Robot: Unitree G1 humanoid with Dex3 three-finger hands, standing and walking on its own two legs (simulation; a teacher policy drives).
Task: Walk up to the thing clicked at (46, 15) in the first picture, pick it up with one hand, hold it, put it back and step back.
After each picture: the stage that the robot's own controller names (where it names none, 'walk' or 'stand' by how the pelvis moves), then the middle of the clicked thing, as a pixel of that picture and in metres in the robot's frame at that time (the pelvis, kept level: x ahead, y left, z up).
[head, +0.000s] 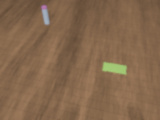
stand; (45, 15) +1.90 +0.44 -0.65
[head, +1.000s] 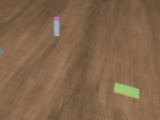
walk; (56, 26) +1.77 +0.21 -0.63
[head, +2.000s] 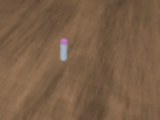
walk; (63, 49) +1.15 +0.10 -0.64
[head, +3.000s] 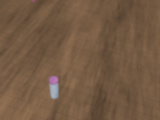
walk; (54, 87) +0.72 +0.16 -0.65
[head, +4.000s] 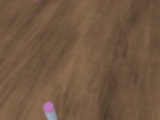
stand; (50, 113) +0.45 +0.21 -0.63
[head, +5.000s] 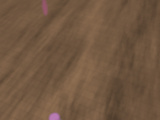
stand; out of the picture +0.43 +0.20 -0.65
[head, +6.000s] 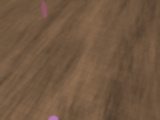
walk; out of the picture +0.43 +0.20 -0.65
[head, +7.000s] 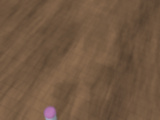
walk; (50, 117) +0.37 +0.15 -0.61
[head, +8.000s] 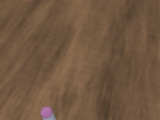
stand; (49, 117) +0.40 +0.23 -0.62
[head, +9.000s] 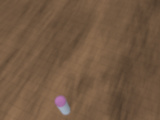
walk; (63, 105) +0.42 +0.19 -0.62
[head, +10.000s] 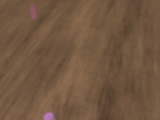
walk; out of the picture +0.47 +0.22 -0.65
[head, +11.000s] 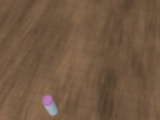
stand; (50, 105) +0.46 +0.27 -0.63
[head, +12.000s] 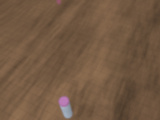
stand; (66, 108) +0.51 +0.17 -0.62
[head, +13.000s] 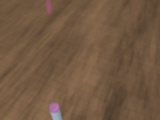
stand; (56, 114) +0.52 +0.20 -0.65
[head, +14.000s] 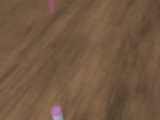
stand; (57, 116) +0.50 +0.19 -0.66
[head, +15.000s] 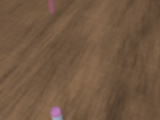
stand; (57, 118) +0.48 +0.19 -0.66
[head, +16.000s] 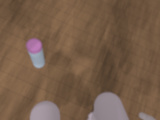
go down; (36, 55) +0.56 +0.16 -0.38
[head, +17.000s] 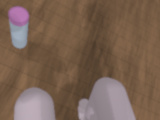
go down; (19, 30) +0.59 +0.18 -0.27
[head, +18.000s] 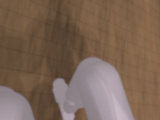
close in; out of the picture +0.59 +0.23 -0.20
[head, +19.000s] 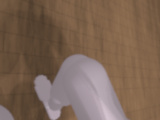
close; out of the picture +0.57 +0.25 -0.20
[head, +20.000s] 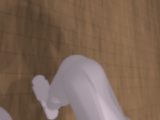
lift; out of the picture +0.57 +0.25 -0.21
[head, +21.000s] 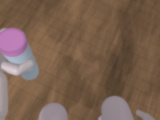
lift; (22, 59) +0.41 +0.19 -0.05
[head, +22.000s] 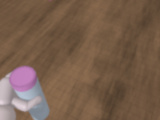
hold; (33, 97) +0.31 +0.17 +0.00
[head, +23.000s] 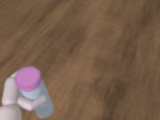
hold; (37, 96) +0.32 +0.16 -0.01
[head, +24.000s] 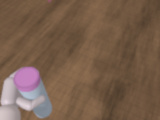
hold; (36, 96) +0.32 +0.16 -0.01
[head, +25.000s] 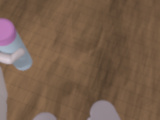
crouch; (14, 49) +0.47 +0.18 -0.06
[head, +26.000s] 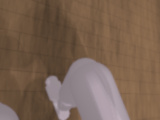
lower; out of the picture +0.57 +0.23 -0.18
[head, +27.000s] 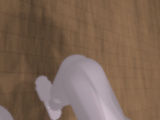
lower; out of the picture +0.54 +0.23 -0.21
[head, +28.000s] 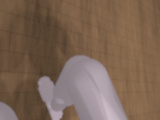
lower; out of the picture +0.54 +0.23 -0.21
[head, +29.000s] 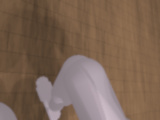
lower; out of the picture +0.54 +0.23 -0.22
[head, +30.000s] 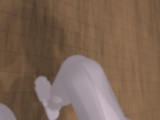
lower; out of the picture +0.54 +0.22 -0.22
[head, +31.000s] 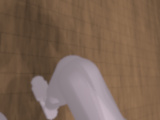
open; out of the picture +0.55 +0.22 -0.22
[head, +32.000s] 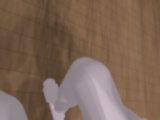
withdraw; out of the picture +0.54 +0.22 -0.22
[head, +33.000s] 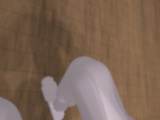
stand; out of the picture +0.53 +0.23 -0.21
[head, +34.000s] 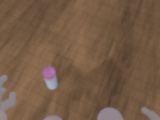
stand; (50, 79) +0.50 +0.14 -0.46
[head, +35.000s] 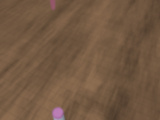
stand; (59, 119) +0.47 +0.14 -0.60
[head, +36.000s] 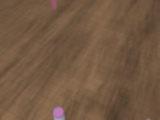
stand; (59, 119) +0.47 +0.15 -0.60
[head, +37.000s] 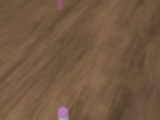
stand; (63, 118) +0.47 +0.14 -0.63
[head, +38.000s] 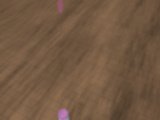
stand; out of the picture +0.47 +0.15 -0.66
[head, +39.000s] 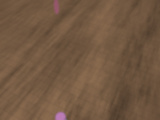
stand; out of the picture +0.45 +0.16 -0.66
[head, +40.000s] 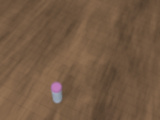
walk; (56, 93) +0.51 +0.12 -0.63
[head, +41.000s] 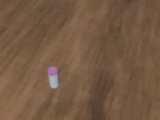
walk; (53, 77) +0.66 +0.18 -0.64
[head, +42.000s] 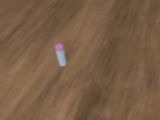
walk; (61, 55) +0.96 +0.27 -0.63
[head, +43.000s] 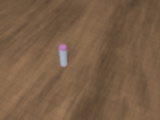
stand; (63, 55) +1.06 +0.16 -0.64
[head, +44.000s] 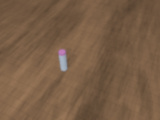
stand; (63, 60) +1.10 +0.17 -0.66
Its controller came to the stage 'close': yes
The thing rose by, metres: 0.63
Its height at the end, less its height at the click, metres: +0.00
